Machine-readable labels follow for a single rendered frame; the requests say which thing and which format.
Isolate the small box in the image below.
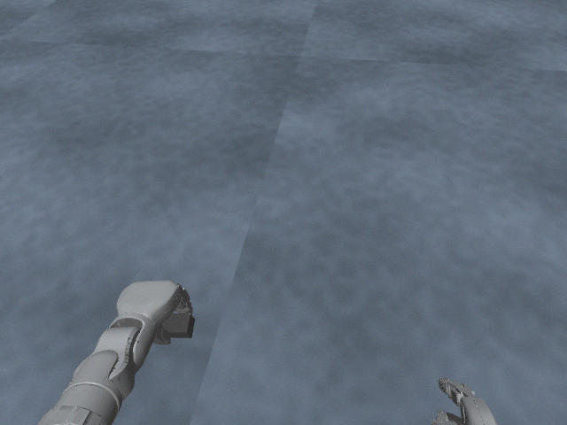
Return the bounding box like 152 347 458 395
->
162 313 195 338

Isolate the left robot arm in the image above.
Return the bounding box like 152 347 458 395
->
37 313 156 425

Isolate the left robot hand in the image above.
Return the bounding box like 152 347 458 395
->
116 280 193 344

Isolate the right robot hand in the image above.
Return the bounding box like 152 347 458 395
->
431 378 498 425

